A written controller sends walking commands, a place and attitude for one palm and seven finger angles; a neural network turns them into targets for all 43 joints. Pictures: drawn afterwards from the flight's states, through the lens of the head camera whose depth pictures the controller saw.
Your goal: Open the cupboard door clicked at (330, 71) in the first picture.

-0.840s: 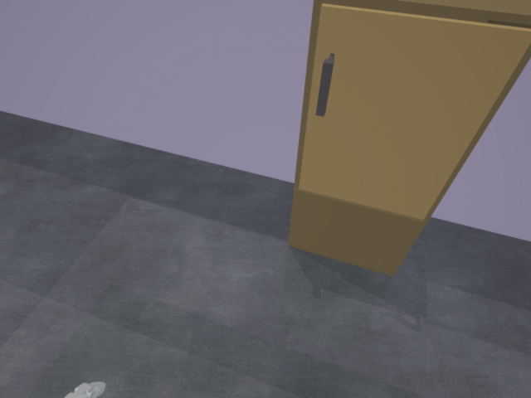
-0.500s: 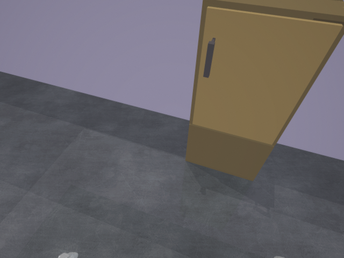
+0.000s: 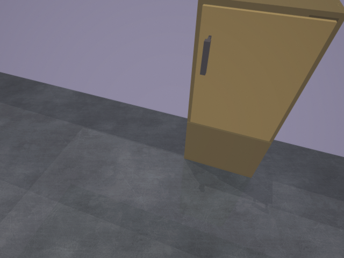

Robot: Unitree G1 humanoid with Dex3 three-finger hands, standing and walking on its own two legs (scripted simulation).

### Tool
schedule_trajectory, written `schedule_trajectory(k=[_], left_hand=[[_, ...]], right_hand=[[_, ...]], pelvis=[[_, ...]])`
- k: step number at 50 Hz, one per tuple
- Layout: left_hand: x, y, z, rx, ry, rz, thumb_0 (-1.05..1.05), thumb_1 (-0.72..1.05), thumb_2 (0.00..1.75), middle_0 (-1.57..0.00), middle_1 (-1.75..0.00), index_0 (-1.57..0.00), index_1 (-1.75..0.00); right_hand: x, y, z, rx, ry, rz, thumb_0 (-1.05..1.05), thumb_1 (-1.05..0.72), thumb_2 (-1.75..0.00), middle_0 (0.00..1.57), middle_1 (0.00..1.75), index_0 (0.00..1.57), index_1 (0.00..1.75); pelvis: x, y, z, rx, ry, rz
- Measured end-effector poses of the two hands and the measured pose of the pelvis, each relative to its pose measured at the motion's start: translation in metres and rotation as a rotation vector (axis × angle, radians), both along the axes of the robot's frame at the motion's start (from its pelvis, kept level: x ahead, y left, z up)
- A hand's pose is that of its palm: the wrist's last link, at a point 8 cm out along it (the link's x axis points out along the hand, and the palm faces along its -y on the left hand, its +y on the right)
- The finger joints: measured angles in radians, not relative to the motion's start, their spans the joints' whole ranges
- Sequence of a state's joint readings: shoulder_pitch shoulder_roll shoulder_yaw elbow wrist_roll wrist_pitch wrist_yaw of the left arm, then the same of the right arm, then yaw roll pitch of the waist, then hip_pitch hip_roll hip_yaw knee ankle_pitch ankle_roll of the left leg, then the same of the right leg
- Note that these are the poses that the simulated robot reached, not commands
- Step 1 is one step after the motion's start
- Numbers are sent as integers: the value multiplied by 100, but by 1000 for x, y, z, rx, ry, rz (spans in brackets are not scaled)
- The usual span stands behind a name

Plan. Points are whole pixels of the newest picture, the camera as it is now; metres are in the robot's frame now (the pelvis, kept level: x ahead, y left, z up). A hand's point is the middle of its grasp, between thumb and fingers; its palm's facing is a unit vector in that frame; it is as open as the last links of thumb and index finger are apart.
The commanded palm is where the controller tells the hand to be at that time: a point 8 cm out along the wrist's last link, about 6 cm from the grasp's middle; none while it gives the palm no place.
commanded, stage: look at it before walking up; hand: left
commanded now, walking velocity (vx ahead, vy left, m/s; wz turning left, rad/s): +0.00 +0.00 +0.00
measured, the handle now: (206, 55) +0.83 -0.09 +0.06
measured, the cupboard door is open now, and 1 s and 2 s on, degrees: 0 0 0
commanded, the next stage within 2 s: turn to face it in 0.60 s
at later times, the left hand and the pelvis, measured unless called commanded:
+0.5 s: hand out of the picture +0.08 +0.25 -0.15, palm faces -0.03 -0.94 -0.34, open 7.4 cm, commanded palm none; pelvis +0.00 +0.00 +0.00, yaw +0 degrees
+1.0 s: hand out of the picture +0.08 +0.22 -0.17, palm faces -0.09 -0.95 -0.30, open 7.4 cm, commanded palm none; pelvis +0.00 +0.00 -0.01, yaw -5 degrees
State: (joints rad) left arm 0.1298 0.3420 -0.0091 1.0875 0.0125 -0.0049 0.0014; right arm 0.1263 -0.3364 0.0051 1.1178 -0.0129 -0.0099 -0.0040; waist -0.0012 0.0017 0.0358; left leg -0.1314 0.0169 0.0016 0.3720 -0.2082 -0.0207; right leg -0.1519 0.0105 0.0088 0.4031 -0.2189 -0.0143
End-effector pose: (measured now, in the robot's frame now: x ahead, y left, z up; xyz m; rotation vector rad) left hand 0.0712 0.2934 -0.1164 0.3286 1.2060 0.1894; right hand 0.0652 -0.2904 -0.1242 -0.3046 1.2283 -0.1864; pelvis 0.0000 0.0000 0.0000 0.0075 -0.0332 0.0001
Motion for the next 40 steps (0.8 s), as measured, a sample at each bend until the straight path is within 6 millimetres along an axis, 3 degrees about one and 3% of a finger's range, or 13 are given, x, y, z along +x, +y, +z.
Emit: schedule_trajectory(k=[40], left_hand=[[5, -2, -1, -2, 15, 3, 1, 90, 89, -21, -30, -20, -30]], right_hand=[[19, 0, 3, -4, -21, 8, 1, -90, -90, 20, 30, 20, 30]], pelvis=[[7, -1, 1, -1, 10, -12]])
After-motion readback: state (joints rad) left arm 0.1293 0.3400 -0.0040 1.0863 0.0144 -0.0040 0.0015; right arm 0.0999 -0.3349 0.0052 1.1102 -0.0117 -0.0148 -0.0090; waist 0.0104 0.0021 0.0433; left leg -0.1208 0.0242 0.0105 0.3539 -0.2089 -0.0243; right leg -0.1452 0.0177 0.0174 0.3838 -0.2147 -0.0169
